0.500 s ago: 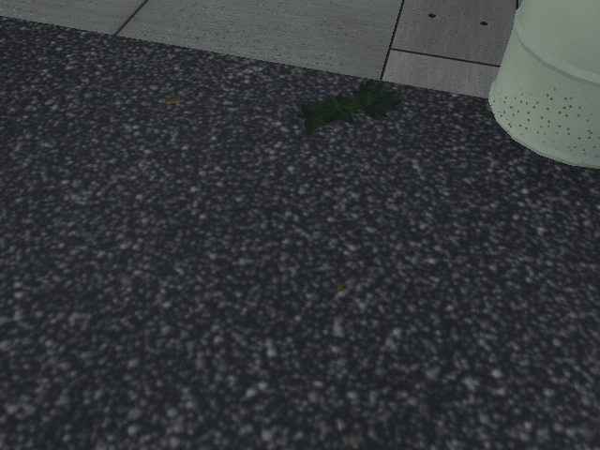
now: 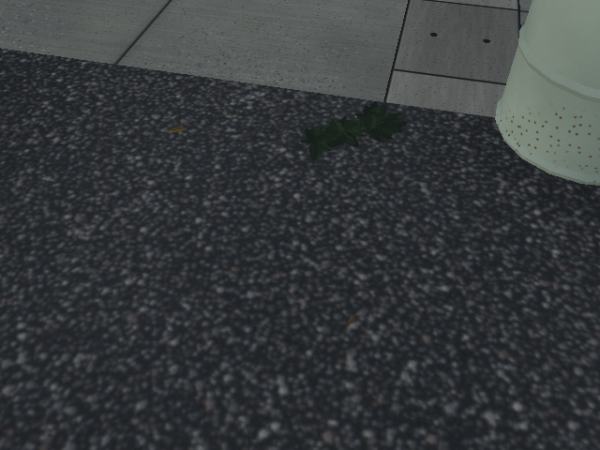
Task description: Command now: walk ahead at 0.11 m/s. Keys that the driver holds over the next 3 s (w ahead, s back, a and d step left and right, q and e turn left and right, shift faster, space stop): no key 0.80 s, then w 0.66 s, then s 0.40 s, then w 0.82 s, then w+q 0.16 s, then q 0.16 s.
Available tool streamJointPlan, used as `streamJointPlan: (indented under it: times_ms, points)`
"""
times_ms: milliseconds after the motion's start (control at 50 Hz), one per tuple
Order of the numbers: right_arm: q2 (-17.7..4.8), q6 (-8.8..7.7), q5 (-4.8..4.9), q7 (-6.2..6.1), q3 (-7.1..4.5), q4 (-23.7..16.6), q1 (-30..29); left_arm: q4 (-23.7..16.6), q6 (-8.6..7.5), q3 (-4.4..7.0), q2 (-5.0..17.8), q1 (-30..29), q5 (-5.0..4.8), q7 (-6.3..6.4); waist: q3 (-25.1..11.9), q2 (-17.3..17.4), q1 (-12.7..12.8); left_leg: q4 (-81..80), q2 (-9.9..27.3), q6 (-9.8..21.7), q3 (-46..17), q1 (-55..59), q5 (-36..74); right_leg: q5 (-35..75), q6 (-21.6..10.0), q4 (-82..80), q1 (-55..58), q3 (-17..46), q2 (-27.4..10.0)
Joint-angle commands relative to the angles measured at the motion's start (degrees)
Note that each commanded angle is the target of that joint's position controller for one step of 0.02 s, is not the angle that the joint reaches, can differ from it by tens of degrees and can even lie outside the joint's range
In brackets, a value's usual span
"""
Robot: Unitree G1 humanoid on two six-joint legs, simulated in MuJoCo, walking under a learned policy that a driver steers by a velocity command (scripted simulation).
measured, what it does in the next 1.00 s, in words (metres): stands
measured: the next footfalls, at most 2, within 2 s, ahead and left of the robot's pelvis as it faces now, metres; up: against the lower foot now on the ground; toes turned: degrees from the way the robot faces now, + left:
left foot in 1.10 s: +0.06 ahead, +0.13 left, +0.00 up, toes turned +3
right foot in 1.56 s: +0.43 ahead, -0.09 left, +0.00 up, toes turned -2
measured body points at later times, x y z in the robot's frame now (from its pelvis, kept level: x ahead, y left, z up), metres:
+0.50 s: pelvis +0.01 -0.02 +0.01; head +0.02 -0.03 +0.46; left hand +0.06 +0.23 -0.14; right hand +0.07 -0.28 -0.14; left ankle -0.02 +0.12 -0.73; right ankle -0.02 -0.13 -0.73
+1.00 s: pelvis +0.00 -0.01 +0.01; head +0.00 +0.00 +0.46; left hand +0.00 +0.25 -0.15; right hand +0.02 -0.27 -0.14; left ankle -0.03 +0.10 -0.69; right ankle -0.02 -0.13 -0.73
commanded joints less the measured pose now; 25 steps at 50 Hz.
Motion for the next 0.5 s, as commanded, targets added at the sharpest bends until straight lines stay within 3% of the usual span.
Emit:
streamJointPlan:
  times_ms: [20,60,80,120,180,300,500]
  points:
    - [-6.7,-1.64,-0.49,-0.28,-1.28,-2.6,-3.7,-1.7,-1.99,0.25,3.4,-0.5,0.81,-0.26,4.0,6.5,1.9,-10.4,9.6,6.5,-12.2,-3.6,8.9,8.3,-1.4,-3.9,-2.2,0.4,-0.6]
    - [-6.7,-1.93,-0.54,-0.26,-1.55,-2.4,-1.8,0.4,-1.87,1.17,7.3,1.0,0.14,-0.49,-0.3,-2.6,-0.1,-1.8,0.9,0.6,-0.7,-1.9,19.9,25.0,-1.8,-5.1,3.2,2.5,-1.4]
    - [-6.1,-1.8,-0.48,-0.42,-1.34,-1.5,-0.2,0.8,-1.65,0.78,6.2,1.4,-0.24,-0.43,-2.5,-3.7,-0.3,-1.3,0.4,-0.8,-0.1,-1.0,21.0,29.7,-2.6,-4.9,5.1,3.4,-2.1]
    - [-5.9,-0.98,0.04,-0.73,-1.14,-0.4,0.4,1.1,-1.45,0.3,5.3,1.1,-0.29,-0.54,-3.4,-1.9,-0.2,-1.3,1.0,-1.1,-0.7,0.6,22.8,36.6,-3.3,-4.4,6.2,4.0,-3.0]
    - [-5.9,0.31,-0.03,-0.91,-0.98,0.7,0.7,1.8,-1.33,0.19,5.8,0.8,-0.14,-0.64,-4.3,-1.4,-0.5,-2.3,2.0,-0.8,-1.4,3.1,24.8,40.2,-3.0,-4.4,6.7,3.2,-2.9]
    - [-6.0,1.43,-0.08,-1.14,-0.87,2.8,-0.3,2.5,-0.59,0.1,5.1,0.1,-0.15,-0.48,-2.2,0.0,-0.4,-5.6,2.3,-1.1,-1.2,4.6,23.5,33.4,-1.9,-7.0,5.9,2.2,-1.7]
    - [-5.6,1.44,-0.32,-1.72,-0.89,6.3,-1.0,2.9,-0.05,0.2,4.0,-0.3,0.21,0.07,0.6,0.2,-0.3,-8.8,2.5,-1.7,-0.9,3.5,17.2,22.1,-1.5,-10.4,4.4,1.6,-0.8]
